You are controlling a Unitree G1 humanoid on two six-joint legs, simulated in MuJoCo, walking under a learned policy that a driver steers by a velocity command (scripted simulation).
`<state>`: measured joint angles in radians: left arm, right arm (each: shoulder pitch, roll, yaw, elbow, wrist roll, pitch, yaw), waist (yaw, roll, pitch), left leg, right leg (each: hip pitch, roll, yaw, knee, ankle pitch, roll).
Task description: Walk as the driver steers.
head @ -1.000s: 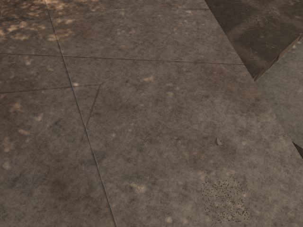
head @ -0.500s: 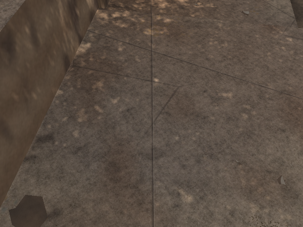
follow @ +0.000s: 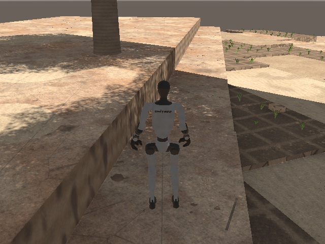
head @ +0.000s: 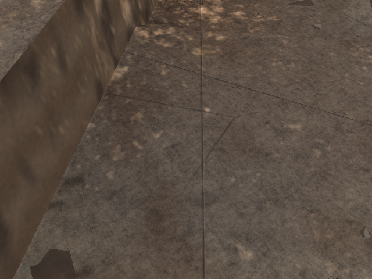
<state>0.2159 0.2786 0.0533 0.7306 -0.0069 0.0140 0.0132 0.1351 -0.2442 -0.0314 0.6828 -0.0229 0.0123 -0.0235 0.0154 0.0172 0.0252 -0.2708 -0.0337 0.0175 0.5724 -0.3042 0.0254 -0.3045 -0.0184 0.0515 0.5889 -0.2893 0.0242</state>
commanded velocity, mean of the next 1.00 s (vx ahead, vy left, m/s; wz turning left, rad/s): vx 0.14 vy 0.00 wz -0.36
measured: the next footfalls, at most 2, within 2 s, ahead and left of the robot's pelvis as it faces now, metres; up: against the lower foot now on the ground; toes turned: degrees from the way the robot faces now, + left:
right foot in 0.42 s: +0.01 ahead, -0.15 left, +0.00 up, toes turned -17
left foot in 0.92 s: +0.17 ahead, +0.02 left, +0.00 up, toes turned -24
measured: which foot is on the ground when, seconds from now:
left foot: down 0.00-0.42, up 0.44-0.90, down 0.92-1.00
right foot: down 0.00-0.10, up 0.12-0.40, down 0.42-0.94, up 0.96-1.00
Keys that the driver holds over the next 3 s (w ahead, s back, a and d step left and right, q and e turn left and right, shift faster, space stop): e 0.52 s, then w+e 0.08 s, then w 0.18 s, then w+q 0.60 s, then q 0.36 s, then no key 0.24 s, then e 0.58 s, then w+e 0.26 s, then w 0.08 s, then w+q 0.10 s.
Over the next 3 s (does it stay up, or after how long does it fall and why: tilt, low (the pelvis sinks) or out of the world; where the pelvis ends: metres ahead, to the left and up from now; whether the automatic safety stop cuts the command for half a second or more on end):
stays up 0.54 -0.25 0.02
